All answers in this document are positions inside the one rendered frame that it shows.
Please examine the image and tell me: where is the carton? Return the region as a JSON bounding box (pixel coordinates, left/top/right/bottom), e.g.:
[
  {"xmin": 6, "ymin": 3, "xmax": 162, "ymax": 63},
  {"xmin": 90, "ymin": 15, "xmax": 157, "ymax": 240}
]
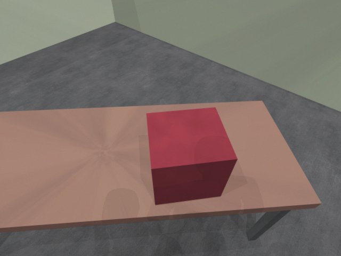
[{"xmin": 147, "ymin": 107, "xmax": 237, "ymax": 205}]

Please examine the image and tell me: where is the table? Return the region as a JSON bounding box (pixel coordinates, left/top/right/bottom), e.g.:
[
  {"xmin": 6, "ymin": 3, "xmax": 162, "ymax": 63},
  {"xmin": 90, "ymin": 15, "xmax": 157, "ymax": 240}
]
[{"xmin": 0, "ymin": 101, "xmax": 322, "ymax": 241}]

